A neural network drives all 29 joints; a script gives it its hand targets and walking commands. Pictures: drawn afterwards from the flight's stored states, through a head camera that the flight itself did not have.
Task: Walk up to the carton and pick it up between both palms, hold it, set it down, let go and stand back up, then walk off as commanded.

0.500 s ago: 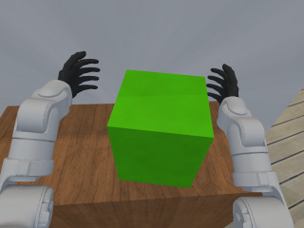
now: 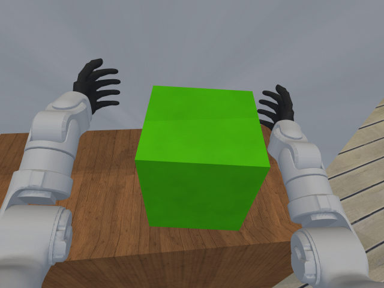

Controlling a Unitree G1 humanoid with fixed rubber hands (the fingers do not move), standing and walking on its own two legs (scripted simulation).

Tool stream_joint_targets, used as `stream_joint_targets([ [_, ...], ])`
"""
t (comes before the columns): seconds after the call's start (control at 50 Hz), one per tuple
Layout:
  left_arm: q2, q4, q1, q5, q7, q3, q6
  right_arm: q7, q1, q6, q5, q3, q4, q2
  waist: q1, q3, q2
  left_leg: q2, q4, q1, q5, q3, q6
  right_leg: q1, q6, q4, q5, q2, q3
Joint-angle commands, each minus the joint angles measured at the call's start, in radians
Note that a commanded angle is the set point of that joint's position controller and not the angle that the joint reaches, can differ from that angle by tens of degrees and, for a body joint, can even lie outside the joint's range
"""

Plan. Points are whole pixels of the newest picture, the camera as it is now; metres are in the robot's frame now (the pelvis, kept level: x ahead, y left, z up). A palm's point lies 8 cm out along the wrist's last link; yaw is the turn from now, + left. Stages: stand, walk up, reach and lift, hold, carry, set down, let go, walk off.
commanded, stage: reach and lift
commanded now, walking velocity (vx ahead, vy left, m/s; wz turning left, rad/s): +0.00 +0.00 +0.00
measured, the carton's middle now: (198, 162) +0.39 -0.02 +0.06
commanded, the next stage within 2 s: none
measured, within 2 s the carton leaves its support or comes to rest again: neither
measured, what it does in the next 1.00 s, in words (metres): stands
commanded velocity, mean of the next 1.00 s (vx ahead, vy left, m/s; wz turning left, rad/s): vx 0.00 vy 0.00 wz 0.00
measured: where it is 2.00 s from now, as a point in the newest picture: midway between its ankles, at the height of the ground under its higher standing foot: outside the picture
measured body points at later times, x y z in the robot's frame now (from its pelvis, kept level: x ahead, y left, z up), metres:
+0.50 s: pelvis +0.01 +0.00 +0.00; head +0.04 +0.01 +0.45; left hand +0.45 +0.21 +0.13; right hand +0.41 -0.21 +0.10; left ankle -0.01 +0.10 -0.75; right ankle +0.03 -0.14 -0.75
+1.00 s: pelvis +0.01 +0.00 +0.00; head +0.05 +0.01 +0.45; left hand +0.45 +0.15 +0.11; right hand +0.41 -0.17 +0.09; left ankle -0.01 +0.10 -0.75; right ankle +0.03 -0.14 -0.75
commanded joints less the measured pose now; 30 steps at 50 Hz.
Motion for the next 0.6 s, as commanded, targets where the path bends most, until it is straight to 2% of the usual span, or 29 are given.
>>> stream_joint_targets([
  [0.0, 0.148, -0.068, -0.400, 0.022, -0.019, -0.006, -0.124, 0.014, -0.362, -0.112, 0.028, -0.002, -0.264, -0.124, -0.138, -0.646, 0.068, -0.041, 0.029, 0.105, 0.383, -0.119, -0.071, 0.304, -0.007, 0.023, 0.463, 0.031, -0.147],
  [0.02, 0.136, -0.059, -0.378, 0.030, -0.023, 0.006, -0.135, 0.017, -0.362, -0.130, 0.007, 0.001, -0.298, -0.127, -0.121, -0.654, 0.026, -0.042, 0.029, 0.085, 0.357, -0.118, -0.056, 0.333, -0.009, 0.024, 0.480, 0.024, -0.130],
  [0.04, 0.139, -0.091, -0.345, 0.004, -0.026, -0.002, -0.146, 0.009, -0.336, -0.146, 0.009, -0.002, -0.373, -0.114, -0.132, -0.677, -0.005, -0.043, 0.025, 0.104, 0.362, -0.120, -0.050, 0.334, 0.001, 0.022, 0.497, 0.027, -0.137],
  [0.08, 0.098, -0.036, -0.307, -0.002, -0.032, -0.036, -0.167, 0.014, -0.282, -0.144, 0.017, 0.030, -0.277, -0.104, -0.141, -0.602, 0.011, -0.037, 0.018, 0.082, 0.332, -0.122, -0.057, 0.318, -0.008, 0.018, 0.444, 0.021, -0.131],
  [0.1, 0.081, -0.001, -0.309, 0.011, -0.034, -0.035, -0.171, 0.021, -0.296, -0.156, 0.017, 0.026, -0.268, -0.096, -0.135, -0.595, 0.034, -0.033, 0.020, 0.101, 0.324, -0.130, -0.058, 0.268, -0.018, 0.007, 0.389, 0.030, -0.147],
  [0.12, 0.061, 0.057, -0.352, 0.006, -0.032, -0.045, -0.195, 0.033, -0.340, -0.165, 0.016, 0.043, -0.256, -0.086, -0.110, -0.560, 0.040, -0.022, 0.016, 0.077, 0.290, -0.137, -0.054, 0.217, -0.028, 0.002, 0.313, 0.029, -0.144],
  [0.14, 0.079, -0.013, -0.312, 0.005, -0.029, -0.040, -0.222, 0.026, -0.305, -0.192, 0.001, 0.011, -0.348, -0.082, -0.112, -0.659, 0.020, -0.034, 0.012, 0.092, 0.279, -0.127, -0.052, 0.235, -0.021, 0.003, 0.333, 0.037, -0.155],
  [0.16, 0.082, -0.058, -0.358, -0.012, -0.021, -0.037, -0.255, 0.022, -0.348, -0.217, -0.007, 0.014, -0.427, -0.074, -0.102, -0.690, 0.002, -0.038, 0.037, 0.057, 0.301, -0.118, -0.047, 0.260, -0.017, 0.023, 0.386, 0.026, -0.140],
  [0.18, 0.059, 0.058, -0.379, -0.008, -0.019, -0.045, -0.280, 0.025, -0.353, -0.224, -0.039, -0.003, -0.335, -0.061, -0.109, -0.656, -0.004, -0.031, 0.030, 0.033, 0.221, -0.132, -0.038, 0.190, -0.018, 0.017, 0.288, 0.016, -0.138],
  [0.2, 0.055, -0.009, -0.352, -0.008, -0.015, -0.070, -0.298, 0.033, -0.271, -0.231, -0.032, -0.008, -0.280, -0.058, -0.136, -0.669, 0.037, -0.023, 0.036, 0.097, 0.258, -0.133, -0.058, 0.142, -0.013, 0.011, 0.291, 0.023, -0.149],
  [0.22, 0.071, -0.024, -0.394, -0.010, -0.007, -0.066, -0.322, 0.036, -0.287, -0.243, -0.045, -0.016, -0.261, -0.060, -0.131, -0.694, 0.058, -0.024, 0.040, 0.099, 0.251, -0.131, -0.062, 0.131, -0.030, 0.008, 0.276, 0.022, -0.148],
  [0.24, 0.034, 0.129, -0.307, -0.008, -0.021, -0.066, -0.328, 0.041, -0.249, -0.239, -0.031, 0.044, -0.179, -0.028, -0.103, -0.529, 0.014, -0.024, 0.026, 0.040, 0.201, -0.113, -0.046, 0.135, -0.025, 0.003, 0.240, 0.013, -0.139],
  [0.26, 0.019, 0.043, -0.304, -0.003, -0.018, -0.069, -0.347, 0.037, -0.232, -0.255, -0.059, 0.019, -0.218, -0.029, -0.121, -0.635, 0.021, -0.026, 0.024, 0.073, 0.236, -0.117, -0.050, 0.155, -0.027, -0.002, 0.274, 0.015, -0.139],
  [0.28, 0.018, 0.037, -0.262, 0.012, -0.016, -0.067, -0.351, 0.040, -0.179, -0.270, -0.052, 0.010, -0.188, -0.052, -0.129, -0.641, 0.052, -0.019, 0.027, 0.109, 0.285, -0.122, -0.068, 0.155, -0.029, 0.002, 0.289, 0.023, -0.150],
  [0.3, 0.004, 0.017, -0.226, 0.002, -0.015, -0.065, -0.357, 0.037, -0.183, -0.289, -0.055, 0.025, -0.259, -0.047, -0.124, -0.664, 0.015, -0.021, 0.040, 0.139, 0.324, -0.114, -0.063, 0.153, -0.024, 0.000, 0.325, 0.027, -0.157],
  [0.32, 0.039, 0.028, -0.276, 0.000, -0.017, -0.050, -0.361, 0.038, -0.232, -0.294, -0.041, 0.032, -0.232, -0.054, -0.101, -0.666, 0.021, -0.023, 0.046, 0.112, 0.329, -0.117, -0.061, 0.155, -0.022, 0.005, 0.328, 0.019, -0.144],
  [0.34, 0.031, 0.060, -0.299, 0.004, -0.018, -0.067, -0.363, 0.038, -0.255, -0.285, -0.050, 0.028, -0.178, -0.059, -0.119, -0.629, 0.038, -0.023, 0.038, 0.108, 0.296, -0.117, -0.059, 0.126, -0.020, -0.006, 0.286, 0.020, -0.150],
  [0.36, 0.003, 0.038, -0.263, -0.002, -0.018, -0.071, -0.382, 0.046, -0.206, -0.298, -0.042, 0.046, -0.189, -0.037, -0.119, -0.627, 0.024, -0.019, 0.033, 0.109, 0.304, -0.121, -0.061, 0.149, -0.017, 0.000, 0.292, 0.020, -0.149],
  [0.38, -0.008, 0.017, -0.253, 0.013, -0.018, -0.083, -0.378, 0.051, -0.180, -0.293, -0.043, 0.042, -0.157, -0.026, -0.139, -0.583, 0.050, -0.017, 0.031, 0.144, 0.339, -0.126, -0.074, 0.131, -0.020, -0.009, 0.292, 0.021, -0.149],
  [0.4, 0.002, 0.045, -0.255, 0.018, -0.022, -0.064, -0.379, 0.048, -0.220, -0.291, -0.020, 0.070, -0.175, -0.028, -0.102, -0.582, 0.034, -0.016, 0.036, 0.129, 0.361, -0.127, -0.068, 0.126, -0.024, -0.011, 0.310, 0.028, -0.145],
  [0.42, 0.005, 0.066, -0.297, 0.016, -0.019, -0.062, -0.385, 0.049, -0.252, -0.301, -0.041, 0.047, -0.162, -0.051, -0.124, -0.578, 0.021, -0.018, 0.031, 0.114, 0.299, -0.130, -0.065, 0.122, -0.017, -0.012, 0.253, 0.021, -0.144],
  [0.44, 0.000, 0.055, -0.253, 0.018, -0.025, -0.063, -0.396, 0.045, -0.201, -0.307, -0.010, 0.075, -0.179, -0.023, -0.110, -0.582, 0.027, -0.026, 0.028, 0.121, 0.317, -0.112, -0.060, 0.127, -0.013, -0.019, 0.277, 0.020, -0.148],
  [0.46, 0.018, 0.101, -0.286, 0.031, -0.024, -0.031, -0.407, 0.045, -0.233, -0.311, -0.032, 0.066, -0.154, -0.015, -0.095, -0.584, 0.009, -0.033, 0.033, 0.087, 0.304, -0.109, -0.052, 0.131, -0.008, -0.019, 0.281, 0.014, -0.133],
  [0.48, 0.001, 0.033, -0.276, 0.029, -0.018, -0.055, -0.401, 0.042, -0.220, -0.322, -0.038, 0.036, -0.192, -0.030, -0.121, -0.634, 0.055, -0.020, 0.040, 0.125, 0.344, -0.119, -0.070, 0.129, -0.017, -0.006, 0.307, 0.021, -0.140],
  [0.5, -0.020, 0.025, -0.238, 0.038, -0.014, -0.057, -0.398, 0.043, -0.195, -0.327, -0.040, 0.025, -0.169, -0.028, -0.124, -0.654, 0.060, -0.011, 0.048, 0.180, 0.394, -0.126, -0.084, 0.082, -0.018, -0.016, 0.283, 0.027, -0.151],
  [0.52, -0.019, -0.022, -0.270, 0.045, -0.006, -0.061, -0.397, 0.050, -0.215, -0.337, -0.035, 0.021, -0.150, -0.053, -0.132, -0.650, 0.103, -0.008, 0.067, 0.225, 0.466, -0.129, -0.102, 0.056, -0.023, -0.010, 0.300, 0.037, -0.158],
  [0.54, -0.033, -0.012, -0.272, 0.031, -0.005, -0.067, -0.404, 0.045, -0.243, -0.346, -0.035, 0.029, -0.210, -0.044, -0.116, -0.697, 0.062, -0.009, 0.071, 0.211, 0.465, -0.128, -0.091, 0.063, -0.018, -0.014, 0.318, 0.033, -0.157],
  [0.56, -0.079, -0.039, -0.252, 0.039, -0.007, -0.081, -0.404, 0.051, -0.223, -0.343, -0.032, 0.048, -0.199, -0.003, -0.114, -0.697, 0.069, -0.007, 0.078, 0.221, 0.482, -0.129, -0.094, 0.077, -0.018, -0.015, 0.317, 0.035, -0.151],
  [0.58, -0.078, -0.006, -0.233, 0.050, -0.022, -0.056, -0.403, 0.046, -0.217, -0.346, -0.029, 0.071, -0.213, 0.015, -0.105, -0.659, 0.046, -0.017, 0.074, 0.213, 0.451, -0.113, -0.076, 0.089, -0.018, -0.027, 0.350, 0.028, -0.145],
])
